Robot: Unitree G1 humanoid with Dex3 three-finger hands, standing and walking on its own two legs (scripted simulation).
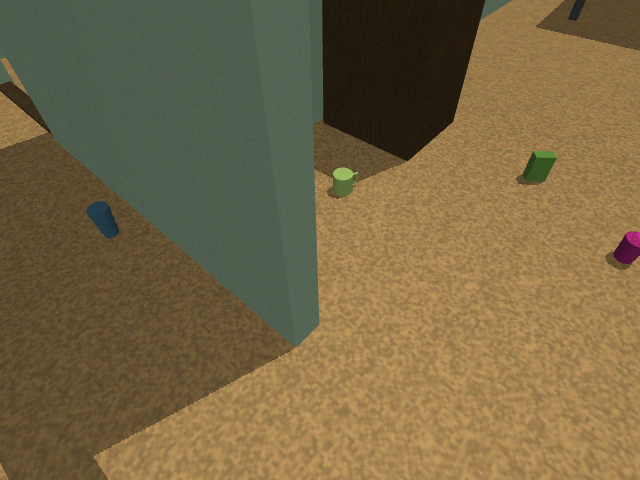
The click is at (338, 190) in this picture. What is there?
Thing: mug
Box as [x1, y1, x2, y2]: [333, 168, 357, 195]
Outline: 338,168 333,172 333,191 339,195 346,195 350,193 352,184 357,181 357,172 353,173 351,170 347,168
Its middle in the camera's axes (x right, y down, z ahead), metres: +0.13 -0.26 +1.86
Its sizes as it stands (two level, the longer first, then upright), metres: 0.127 0.093 0.096
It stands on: the floor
